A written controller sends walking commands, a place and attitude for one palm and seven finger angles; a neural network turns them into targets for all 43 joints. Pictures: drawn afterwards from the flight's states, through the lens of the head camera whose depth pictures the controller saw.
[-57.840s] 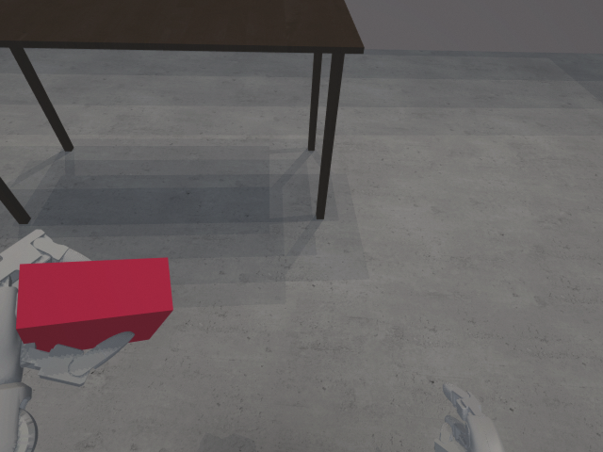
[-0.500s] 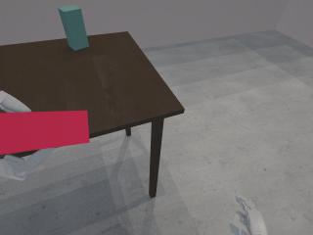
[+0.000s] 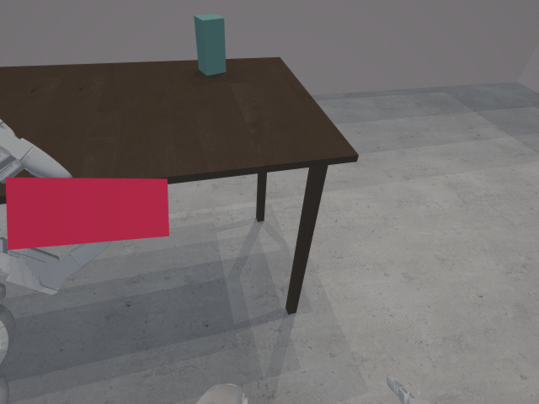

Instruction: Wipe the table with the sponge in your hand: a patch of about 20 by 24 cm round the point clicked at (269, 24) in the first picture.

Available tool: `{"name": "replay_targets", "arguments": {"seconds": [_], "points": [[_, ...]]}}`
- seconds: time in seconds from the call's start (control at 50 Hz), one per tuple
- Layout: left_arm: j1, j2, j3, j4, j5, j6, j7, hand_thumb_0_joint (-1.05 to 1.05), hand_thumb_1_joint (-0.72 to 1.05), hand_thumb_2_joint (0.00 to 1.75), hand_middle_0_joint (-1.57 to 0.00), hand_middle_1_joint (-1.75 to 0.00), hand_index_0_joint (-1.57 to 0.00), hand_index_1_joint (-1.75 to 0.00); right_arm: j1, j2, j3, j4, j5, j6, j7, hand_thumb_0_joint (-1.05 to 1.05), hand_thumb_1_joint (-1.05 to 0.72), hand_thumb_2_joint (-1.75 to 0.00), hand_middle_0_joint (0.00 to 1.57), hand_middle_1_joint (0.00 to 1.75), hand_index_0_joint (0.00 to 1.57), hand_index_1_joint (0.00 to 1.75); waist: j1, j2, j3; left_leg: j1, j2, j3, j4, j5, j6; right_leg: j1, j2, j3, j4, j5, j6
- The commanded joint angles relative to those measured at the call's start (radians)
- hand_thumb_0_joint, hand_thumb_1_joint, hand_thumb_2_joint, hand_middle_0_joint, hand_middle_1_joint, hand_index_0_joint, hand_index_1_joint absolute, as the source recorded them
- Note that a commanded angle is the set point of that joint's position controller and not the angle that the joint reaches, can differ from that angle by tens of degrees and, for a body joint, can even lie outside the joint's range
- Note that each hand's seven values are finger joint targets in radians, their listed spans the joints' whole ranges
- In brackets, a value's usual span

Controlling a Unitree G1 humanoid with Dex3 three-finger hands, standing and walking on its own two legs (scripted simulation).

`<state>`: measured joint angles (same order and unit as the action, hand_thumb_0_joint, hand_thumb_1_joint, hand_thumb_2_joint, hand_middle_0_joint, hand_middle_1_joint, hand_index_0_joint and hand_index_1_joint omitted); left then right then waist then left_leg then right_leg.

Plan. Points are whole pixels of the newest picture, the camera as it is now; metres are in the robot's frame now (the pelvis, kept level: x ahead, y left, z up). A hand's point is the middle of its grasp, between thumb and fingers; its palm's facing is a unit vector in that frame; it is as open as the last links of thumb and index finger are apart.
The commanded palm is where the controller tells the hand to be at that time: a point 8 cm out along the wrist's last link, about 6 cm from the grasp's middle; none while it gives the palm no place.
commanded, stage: stop stepping back and stand still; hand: left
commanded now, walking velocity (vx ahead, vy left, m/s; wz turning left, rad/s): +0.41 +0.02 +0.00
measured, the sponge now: (110, 209) +0.22 +0.20 +0.25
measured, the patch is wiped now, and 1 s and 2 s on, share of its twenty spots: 0.90 0.90 0.90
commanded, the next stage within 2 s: stand and wait in 0.94 s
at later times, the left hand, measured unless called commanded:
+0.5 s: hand (82, 204) +0.19 +0.20 +0.29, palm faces +0.44 -0.80 -0.41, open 9.5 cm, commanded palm +0.14 +0.25 +0.27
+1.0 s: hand (79, 196) +0.21 +0.23 +0.27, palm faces +0.44 -0.82 -0.38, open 9.5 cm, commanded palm +0.16 +0.26 +0.27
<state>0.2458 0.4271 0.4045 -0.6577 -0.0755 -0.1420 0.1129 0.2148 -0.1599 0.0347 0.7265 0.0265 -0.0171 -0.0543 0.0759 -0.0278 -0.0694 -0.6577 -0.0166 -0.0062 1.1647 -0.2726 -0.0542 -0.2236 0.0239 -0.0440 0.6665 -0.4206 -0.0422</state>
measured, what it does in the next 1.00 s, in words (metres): steps on the spot: left foot, then right foot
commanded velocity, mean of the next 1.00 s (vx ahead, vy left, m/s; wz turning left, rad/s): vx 0.06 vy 0.00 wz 0.00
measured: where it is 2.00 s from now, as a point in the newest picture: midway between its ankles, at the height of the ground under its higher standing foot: outside the picture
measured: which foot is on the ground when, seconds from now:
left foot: up 0.00-0.08, down 0.10-0.42, up 0.44-0.72, down 0.74-1.00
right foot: down 0.00-0.12, up 0.14-0.40, down 0.42-1.00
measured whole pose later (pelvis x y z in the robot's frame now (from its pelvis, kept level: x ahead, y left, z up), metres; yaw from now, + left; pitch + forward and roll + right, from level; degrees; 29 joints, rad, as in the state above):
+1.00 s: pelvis -0.03 +0.00 +0.01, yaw -6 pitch -2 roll -2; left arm 0.30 0.44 0.48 -0.58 -0.07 -0.18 0.15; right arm 0.15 -0.20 0.00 0.60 0.03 -0.07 -0.05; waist 0.03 0.05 0.04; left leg -0.33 0.07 0.01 0.56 -0.20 -0.02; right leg -0.21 0.05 -0.08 0.50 -0.27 -0.05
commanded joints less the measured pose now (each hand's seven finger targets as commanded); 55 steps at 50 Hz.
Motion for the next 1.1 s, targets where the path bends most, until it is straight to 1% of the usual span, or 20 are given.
{"name": "replay_targets", "arguments": {"seconds": [0.0, 0.04, 0.06, 0.08, 0.1, 0.12, 0.14, 0.18, 0.24, 0.34, 0.36, 0.38, 0.4, 0.46, 0.54, 0.62, 0.74, 0.84, 1.02, 1.08], "points": [[-0.26, 0.157, 0.073, 0.079, 0.013, -0.019, 0.038, 0.0, 0.1, 1.3, -1.2, -1.6, -1.2, -1.6, -0.163, -0.141, -0.051, -0.193, -0.009, -0.062, -0.035, 0.0, -0.9, -0.9, 0.2, 0.3, 0.2, 0.3, -0.067, 0.006, 0.059, 0.317, 0.053, 0.021, -0.443, -0.098, 0.067, -0.157, -0.242, 0.259, -0.339, 0.141, -0.081], [-0.262, 0.096, -0.002, 0.123, 0.008, -0.008, 0.05, 0.0, 0.1, 1.3, -1.2, -1.6, -1.2, -1.6, -0.141, -0.148, -0.042, -0.189, -0.014, -0.08, -0.044, 0.0, -0.9, -0.9, 0.2, 0.3, 0.2, 0.3, -0.086, 0.034, 0.048, 0.509, 0.039, 0.054, -0.702, -0.168, 0.088, -0.184, -0.183, 0.211, -0.279, -0.049, -0.051], [-0.277, 0.099, -0.013, 0.069, 0.006, -0.012, 0.057, 0.0, 0.1, 1.3, -1.2, -1.6, -1.2, -1.6, -0.128, -0.175, -0.039, -0.207, -0.017, -0.086, -0.044, 0.0, -0.9, -0.9, 0.2, 0.3, 0.2, 0.3, -0.083, 0.149, 0.019, 0.558, 0.108, -0.064, -0.795, -0.289, 0.127, -0.227, -0.103, 0.171, -0.16, -0.126, -0.026], [-0.282, 0.094, -0.017, 0.031, 0.008, -0.022, 0.063, 0.0, 0.1, 1.3, -1.2, -1.6, -1.2, -1.6, -0.132, -0.198, -0.041, -0.23, -0.014, -0.087, -0.041, 0.0, -0.9, -0.9, 0.2, 0.3, 0.2, 0.3, -0.079, 0.308, 0.029, 0.606, 0.256, -0.302, -0.871, -0.41, 0.187, -0.352, -0.002, 0.071, 0.01, -0.12, 0.015], [-0.323, 0.108, -0.019, -0.015, 0.016, -0.029, 0.064, 0.0, 0.1, 1.3, -1.2, -1.6, -1.2, -1.6, -0.123, -0.185, -0.032, -0.245, -0.005, -0.089, -0.033, 0.0, -0.9, -0.9, 0.2, 0.3, 0.2, 0.3, -0.098, 0.335, 0.068, 0.518, 0.369, -0.439, -0.996, -0.498, 0.233, -0.392, 0.027, 0.004, 0.231, -0.111, 0.037], [-0.305, 0.159, 0.042, -0.047, 0.022, -0.034, 0.059, 0.0, 0.1, 1.3, -1.2, -1.6, -1.2, -1.6, -0.129, -0.182, -0.056, -0.248, -0.008, -0.097, -0.028, 0.0, -0.9, -0.9, 0.2, 0.3, 0.2, 0.3, -0.077, 0.241, 0.034, 0.457, 0.354, -0.334, -1.013, -0.348, 0.219, -0.339, 0.021, 0.012, 0.364, -0.06, 0.027], [-0.334, 0.235, 0.076, -0.178, 0.025, -0.068, 0.056, 0.0, 0.1, 1.3, -1.2, -1.6, -1.2, -1.6, -0.116, -0.155, -0.046, -0.225, -0.021, -0.105, -0.016, 0.0, -0.9, -0.9, 0.2, 0.3, 0.2, 0.3, -0.093, 0.275, -0.008, 0.423, 0.335, -0.378, -1.025, -0.449, 0.205, -0.321, 0.016, 0.038, 0.431, -0.057, 0.024], [-0.195, 0.162, 0.051, -0.188, 0.03, -0.068, 0.054, 0.0, 0.1, 1.3, -1.2, -1.6, -1.2, -1.6, -0.141, -0.15, -0.05, -0.227, -0.017, -0.134, 0.003, 0.0, -0.9, -0.9, 0.2, 0.3, 0.2, 0.3, -0.089, 0.18, 0.037, 0.432, 0.339, -0.368, -1.038, -0.355, 0.22, -0.375, -0.045, 0.064, 0.422, 0.032, 0.035], [-0.055, 0.236, 0.129, -0.335, 0.025, -0.085, 0.066, 0.0, 0.1, 1.3, -1.2, -1.6, -1.2, -1.6, -0.158, -0.146, -0.05, -0.238, -0.014, -0.146, 0.005, 0.0, -0.9, -0.9, 0.2, 0.3, 0.2, 0.3, -0.068, 0.257, -0.048, 0.497, 0.26, -0.164, -0.994, -0.217, 0.163, -0.258, -0.045, 0.0, 0.214, 0.069, 0.039], [0.013, 0.258, 0.217, -0.186, 0.019, -0.07, 0.087, 0.0, 0.1, 1.3, -1.2, -1.6, -1.2, -1.6, -0.173, -0.161, -0.061, -0.238, -0.039, -0.111, -0.014, 0.0, -0.9, -0.9, 0.2, 0.3, 0.2, 0.3, -0.061, 0.286, -0.047, 0.261, 0.244, -0.078, -0.893, -0.359, 0.123, 0.13, 0.009, -0.086, -0.161, 0.021, 0.013], [0.019, 0.227, 0.204, -0.115, 0.021, -0.058, 0.086, 0.0, 0.1, 1.3, -1.2, -1.6, -1.2, -1.6, -0.163, -0.159, -0.067, -0.229, -0.04, -0.099, -0.016, 0.0, -0.9, -0.9, 0.2, 0.3, 0.2, 0.3, -0.048, 0.175, -0.055, 0.156, 0.197, -0.024, -0.74, -0.378, 0.109, 0.25, -0.018, -0.033, -0.243, 0.05, -0.007], [0.015, 0.218, 0.186, -0.04, 0.027, -0.042, 0.081, 0.0, 0.1, 1.3, -1.2, -1.6, -1.2, -1.6, -0.139, -0.149, -0.072, -0.217, -0.033, -0.088, -0.012, 0.0, -0.9, -0.9, 0.2, 0.3, 0.2, 0.3, -0.05, -0.047, -0.045, 0.039, 0.115, 0.059, -0.467, -0.354, 0.089, 0.28, -0.141, 0.171, -0.32, -0.007, -0.072], [-0.036, 0.239, 0.183, -0.015, 0.019, -0.038, 0.072, 0.0, 0.1, 1.3, -1.2, -1.6, -1.2, -1.6, -0.148, -0.153, -0.078, -0.23, -0.02, -0.085, -0.012, 0.0, -0.9, -0.9, 0.2, 0.3, 0.2, 0.3, -0.056, -0.256, -0.013, -0.044, 0.038, 0.052, -0.189, -0.308, 0.065, 0.185, -0.359, 0.592, -0.494, -0.12, -0.153], [-0.099, 0.204, 0.189, 0.082, 0.011, -0.072, 0.057, 0.0, 0.1, 1.3, -1.2, -1.6, -1.2, -1.6, -0.097, -0.155, -0.082, -0.173, -0.014, -0.099, -0.002, 0.0, -0.9, -0.9, 0.2, 0.3, 0.2, 0.3, -0.102, -0.094, -0.056, -0.006, 0.082, -0.048, -0.052, -0.143, 0.047, 0.159, -0.364, 0.457, -0.41, 0.124, -0.159], [-0.071, 0.166, 0.129, 0.025, 0.011, -0.092, 0.045, 0.0, 0.1, 1.3, -1.2, -1.6, -1.2, -1.6, -0.162, -0.143, -0.067, -0.209, -0.009, -0.079, -0.013, 0.0, -0.9, -0.9, 0.2, 0.3, 0.2, 0.3, -0.083, -0.071, -0.002, 0.17, 0.065, 0.039, -0.322, -0.039, 0.047, 0.082, -0.275, 0.182, -0.331, 0.429, -0.077], [-0.059, 0.175, 0.105, -0.155, 0.01, -0.104, 0.059, 0.0, 0.1, 1.3, -1.2, -1.6, -1.2, -1.6, -0.166, -0.151, -0.076, -0.247, -0.016, -0.105, -0.008, 0.0, -0.9, -0.9, 0.2, 0.3, 0.2, 0.3, -0.064, -0.106, 0.009, 0.346, 0.029, 0.083, -0.537, 0.021, 0.067, 0.019, -0.279, 0.179, -0.303, 0.44, -0.054], [-0.028, 0.235, 0.194, -0.25, 0.012, -0.135, 0.08, 0.0, 0.1, 1.3, -1.2, -1.6, -1.2, -1.6, -0.147, -0.188, -0.103, -0.266, -0.005, -0.111, -0.001, 0.0, -0.9, -0.9, 0.2, 0.3, 0.2, 0.3, -0.051, 0.175, -0.032, 0.445, 0.174, -0.116, -0.681, 0.309, 0.096, -0.022, -0.119, 0.115, -0.204, 0.314, 0.026], [-0.02, 0.194, 0.199, -0.102, 0.009, -0.109, 0.07, 0.0, 0.1, 1.3, -1.2, -1.6, -1.2, -1.6, -0.105, -0.169, -0.095, -0.255, 0.002, -0.103, -0.002, 0.0, -0.9, -0.9, 0.2, 0.3, 0.2, 0.3, -0.07, 0.149, -0.118, 0.471, 0.165, -0.076, -0.64, 0.519, 0.072, 0.076, -0.058, 0.058, -0.178, 0.477, 0.045], [-0.024, 0.153, 0.108, -0.146, 0.004, -0.077, 0.046, 0.0, 0.1, 1.3, -1.2, -1.6, -1.2, -1.6, -0.15, -0.164, -0.068, -0.28, -0.007, -0.113, -0.001, 0.0, -0.9, -0.9, 0.2, 0.3, 0.2, 0.3, -0.072, 0.026, -0.046, 0.425, 0.115, -0.042, -0.663, 0.093, 0.07, -0.018, -0.108, 0.119, -0.326, 0.258, 0.027], [-0.049, 0.179, 0.12, -0.219, 0.01, -0.091, 0.057, 0.0, 0.1, 1.3, -1.2, -1.6, -1.2, -1.6, -0.162, -0.157, -0.058, -0.281, -0.018, -0.119, -0.008, 0.0, -0.9, -0.9, 0.2, 0.3, 0.2, 0.3, -0.066, 0.089, -0.022, 0.403, 0.114, -0.059, -0.707, 0.009, 0.076, -0.032, -0.104, 0.119, -0.344, 0.159, 0.021]]}}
